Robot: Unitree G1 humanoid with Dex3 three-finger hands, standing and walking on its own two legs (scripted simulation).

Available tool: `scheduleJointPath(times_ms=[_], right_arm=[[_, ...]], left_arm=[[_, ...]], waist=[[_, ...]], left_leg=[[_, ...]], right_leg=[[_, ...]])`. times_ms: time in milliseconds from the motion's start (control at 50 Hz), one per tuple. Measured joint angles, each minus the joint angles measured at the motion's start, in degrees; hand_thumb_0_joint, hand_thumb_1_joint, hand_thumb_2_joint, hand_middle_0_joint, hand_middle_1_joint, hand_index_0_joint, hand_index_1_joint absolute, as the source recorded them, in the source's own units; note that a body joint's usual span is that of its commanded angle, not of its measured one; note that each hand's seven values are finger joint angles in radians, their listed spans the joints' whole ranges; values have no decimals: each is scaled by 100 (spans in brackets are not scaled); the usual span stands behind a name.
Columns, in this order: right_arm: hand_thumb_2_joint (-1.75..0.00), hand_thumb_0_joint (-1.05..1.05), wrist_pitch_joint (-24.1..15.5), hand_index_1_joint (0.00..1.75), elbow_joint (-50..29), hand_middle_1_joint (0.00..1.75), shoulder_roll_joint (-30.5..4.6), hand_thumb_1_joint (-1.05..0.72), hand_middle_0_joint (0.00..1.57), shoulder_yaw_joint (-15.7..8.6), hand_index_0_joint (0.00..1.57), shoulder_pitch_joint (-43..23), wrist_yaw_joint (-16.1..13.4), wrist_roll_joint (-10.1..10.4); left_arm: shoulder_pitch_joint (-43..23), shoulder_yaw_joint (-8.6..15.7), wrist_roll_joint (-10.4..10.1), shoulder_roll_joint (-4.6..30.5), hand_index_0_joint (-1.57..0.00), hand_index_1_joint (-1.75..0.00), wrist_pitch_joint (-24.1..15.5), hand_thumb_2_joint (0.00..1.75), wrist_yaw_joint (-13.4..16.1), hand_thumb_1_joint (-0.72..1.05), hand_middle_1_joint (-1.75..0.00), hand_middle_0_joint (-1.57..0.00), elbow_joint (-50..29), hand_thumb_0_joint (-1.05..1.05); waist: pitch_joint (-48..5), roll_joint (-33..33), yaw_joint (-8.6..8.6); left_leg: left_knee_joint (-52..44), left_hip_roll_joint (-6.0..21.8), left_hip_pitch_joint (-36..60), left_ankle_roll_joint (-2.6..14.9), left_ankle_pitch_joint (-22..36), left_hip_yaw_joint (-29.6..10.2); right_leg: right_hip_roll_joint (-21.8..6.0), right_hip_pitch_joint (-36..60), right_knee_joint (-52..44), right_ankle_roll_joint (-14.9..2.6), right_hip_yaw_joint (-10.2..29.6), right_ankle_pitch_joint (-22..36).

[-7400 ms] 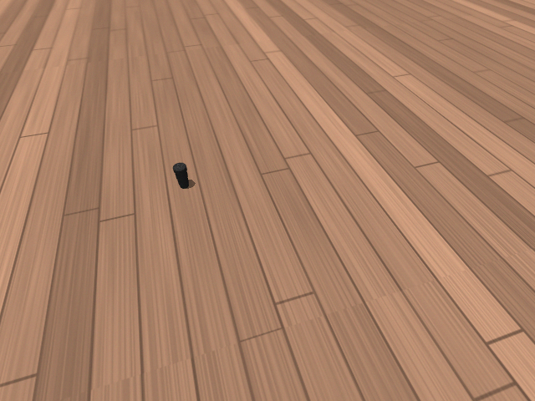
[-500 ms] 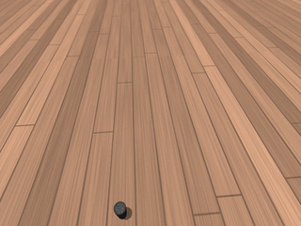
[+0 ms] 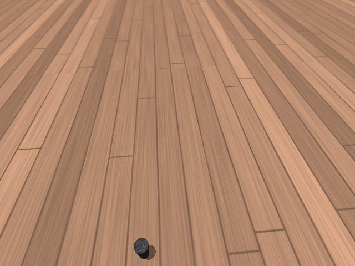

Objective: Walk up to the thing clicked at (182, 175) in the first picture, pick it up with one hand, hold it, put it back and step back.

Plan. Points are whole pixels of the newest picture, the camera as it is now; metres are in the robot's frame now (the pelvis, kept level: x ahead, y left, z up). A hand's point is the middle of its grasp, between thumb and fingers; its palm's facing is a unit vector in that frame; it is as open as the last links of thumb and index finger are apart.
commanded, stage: go down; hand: left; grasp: from the side
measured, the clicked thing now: (142, 249) +0.38 +0.20 -0.71
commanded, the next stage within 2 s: none
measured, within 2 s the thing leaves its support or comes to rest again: neither
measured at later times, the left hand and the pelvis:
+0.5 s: hand out of the picture +0.14 +0.27 -0.18, palm faces +0.04 -0.94 -0.34, open 15.7 cm; pelvis -0.02 +0.01 -0.04, yaw +0 degrees
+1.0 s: hand out of the picture +0.13 +0.28 -0.20, palm faces +0.07 -0.94 -0.34, open 17.2 cm; pelvis -0.01 +0.02 -0.09, yaw +0 degrees
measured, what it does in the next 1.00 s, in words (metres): lowers itself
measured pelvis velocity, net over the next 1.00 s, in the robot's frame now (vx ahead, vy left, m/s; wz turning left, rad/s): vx -0.01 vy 0.02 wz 0.00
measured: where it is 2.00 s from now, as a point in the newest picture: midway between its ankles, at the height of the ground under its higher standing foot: outside the picture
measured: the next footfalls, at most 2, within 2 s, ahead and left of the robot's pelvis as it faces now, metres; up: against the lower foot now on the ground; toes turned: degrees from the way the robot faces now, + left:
none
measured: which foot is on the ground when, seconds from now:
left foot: down 0.00-1.00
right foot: down 0.00-1.00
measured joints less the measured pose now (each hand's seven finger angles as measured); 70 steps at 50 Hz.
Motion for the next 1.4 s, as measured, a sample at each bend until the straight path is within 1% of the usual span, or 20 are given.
scheduleJointPath(times_ms=[20, 60, 80, 120, 180, 220, 260, 320, 400, 500, 580, 680, 840, 980, 1080, 1180, 1220, 1260, 1340, 1400], right_arm=[[-90, 1, -3, 30, -1, 30, 2, -91, 20, 2, 20, 4, 0, -1], [-90, 1, -32, 30, -494, 30, 21, -92, 20, 5, 20, 212, -98, 167], [-90, 1, -96, 30, -745, 30, 47, -93, 20, -5, 20, 309, -146, 232], [-91, 1, -152, 30, -1119, 30, 140, -94, 20, -38, 20, 417, -195, 284], [-91, 1, -184, 30, -1509, 30, 351, -95, 20, -109, 20, 499, -196, 221], [-91, 1, -181, 30, -1736, 30, 482, -95, 20, -145, 20, 589, -177, 196], [-91, 1, -172, 30, -1915, 30, 578, -95, 20, -161, 20, 692, -164, 201], [-90, 1, -148, 30, -2155, 30, 650, -94, 20, -165, 20, 832, -141, 220], [-90, 1, -197, 30, -2431, 30, 647, -91, 20, -148, 20, 916, -128, 228], [-89, 1, -383, 30, -2669, 30, 606, -87, 21, -177, 20, 891, -161, 196], [-88, 1, -501, 30, -2807, 30, 598, -85, 20, -192, 20, 822, -222, 179], [-88, 1, -603, 30, -2958, 30, 622, -84, 20, -154, 20, 722, -315, 160], [-88, 1, -762, 30, -3236, 30, 704, -84, 21, -56, 20, 678, -451, 117], [-88, 1, -867, 30, -3348, 30, 754, -85, 21, -11, 20, 685, -529, 74], [-89, 1, -914, 30, -3360, 30, 766, -86, 21, -28, 20, 704, -536, 47], [-89, 1, -982, 30, -3344, 30, 736, -88, 21, -47, 20, 696, -511, 34], [-89, 1, -1040, 30, -3337, 30, 703, -88, 21, -52, 20, 677, -494, 26], [-89, 1, -1113, 30, -3315, 30, 655, -89, 21, -59, 20, 638, -472, 15], [-90, 1, -1245, 30, -3249, 30, 531, -91, 21, -86, 20, 523, -412, 1], [-90, 1, -1250, 30, -3169, 30, 443, -92, 21, -105, 20, 400, -386, 0]], left_arm=[[2, 1, -2, 1, -20, -30, 0, 90, 0, 90, -30, -20, 0, 1], [-2, 86, -108, -63, -19, -28, -20, 88, 50, 88, -28, -19, -276, 1], [-132, 180, -110, -117, -17, -27, -66, 86, 58, 86, -26, -18, -328, 1], [-482, 403, -24, -175, -14, -22, -104, 80, 21, 80, -22, -14, -254, 1], [-940, 733, 225, -121, -10, -19, -71, 67, -114, 66, -19, -10, -155, 1], [-1005, 919, 358, -82, -8, -18, -5, 58, -174, 55, -19, -8, -319, 1], [-931, 1022, 421, -67, -7, -20, 100, 52, -183, 43, -20, -6, -583, 1], [-710, 1084, 465, -78, -6, -22, 351, 44, -187, 25, -23, -5, -970, 0], [-391, 1090, 433, -94, -5, -23, 659, 36, -170, 0, -24, -5, -1448, 0], [-45, 1121, 356, -160, -6, -24, 852, 29, -164, -27, -25, -5, -2098, 0], [239, 1125, 323, -205, -6, -26, 989, 26, -177, -42, -26, -6, -2702, 0], [563, 1104, 286, -198, -7, -24, 1258, 21, -194, -51, -24, -7, -3338, 0], [991, 1113, 189, -131, -8, -23, 1666, 19, -204, -57, -23, -8, -4195, -1], [1163, 1231, 97, -110, -8, -20, 1738, 16, -237, -58, -20, -8, -4596, -1], [1252, 1343, 36, -73, -7, -18, 1611, 15, -304, -57, -17, -8, -4716, -1], [1233, 1486, -55, -13, -7, -15, 1343, 13, -406, -55, -14, -8, -4632, -1], [1078, 1602, -115, 33, -7, -14, 1120, 12, -484, -55, -13, -8, -4408, -1], [827, 1763, -188, 115, -7, -12, 797, 11, -617, -55, -12, -8, -4080, -1], [231, 2094, -351, 360, -7, -11, 19, 9, -1026, -55, -10, -8, -3440, -1], [-252, 2277, -410, 548, -7, -11, -531, 9, -1334, -55, -10, -8, -3134, -1]], waist=[[-1, -1, 0], [-38, 15, -23], [3, 23, -16], [26, 22, -20], [-37, -42, -53], [-115, -86, -83], [-178, -106, -120], [-288, -87, -179], [-413, -42, -215], [-549, -7, -189], [-667, -7, -165], [-806, -6, -168], [-938, 21, -194], [-1001, 41, -218], [-1032, 34, -224], [-1044, 34, -232], [-1053, 24, -227], [-1076, -1, -213], [-1180, -78, -197], [-1232, -115, -182]], left_leg=[[-3, 1, 2, -1, 2, 1], [221, -10, -285, 16, -67, -42], [354, -16, -430, 22, -105, -67], [639, -16, -780, 29, -182, -103], [1104, 4, -1349, 14, -328, -111], [1365, 17, -1627, 10, -435, -89], [1539, 23, -1776, 17, -524, -70], [1754, 25, -1950, 35, -643, -53], [2150, 25, -2264, 65, -847, -42], [2815, 20, -2826, 94, -1159, -68], [3311, 20, -3221, 108, -1397, -107], [3770, 28, -3577, 115, -1625, -167], [4262, 48, -4024, 106, -1854, -262], [4639, 67, -4441, 97, -1992, -334], [4907, 80, -4740, 89, -2080, -364], [5175, 81, -5070, 90, -2146, -381], [5338, 77, -5288, 91, -2178, -385], [5572, 72, -5593, 94, -2226, -388], [6241, 56, -6418, 91, -2385, -395], [6796, 42, -7055, 84, -2516, -416]], right_leg=[[1, 0, -1, -1, 1, 1], [-13, -264, 214, -4, -34, -75], [-22, -399, 347, -6, -52, -121], [-26, -732, 623, -14, -74, -206], [-18, -1315, 1107, -27, -56, -361], [-12, -1610, 1377, -31, -21, -463], [-11, -1765, 1542, -25, 6, -537], [-15, -1928, 1716, -7, 32, -625], [-24, -2221, 2053, 24, 59, -790], [-42, -2748, 2663, 62, 66, -1075], [-51, -3110, 3119, 82, 51, -1302], [-48, -3420, 3521, 96, 15, -1515], [-30, -3806, 3948, 94, -51, -1733], [-9, -4186, 4291, 86, -98, -1869], [3, -4476, 4552, 78, -109, -1958], [3, -4809, 4832, 75, -106, -2033], [-1, -5033, 5013, 73, -98, -2076], [-7, -5350, 5273, 72, -83, -2140], [-26, -6200, 6003, 73, -40, -2335], [-37, -6843, 6585, 78, -17, -2487]])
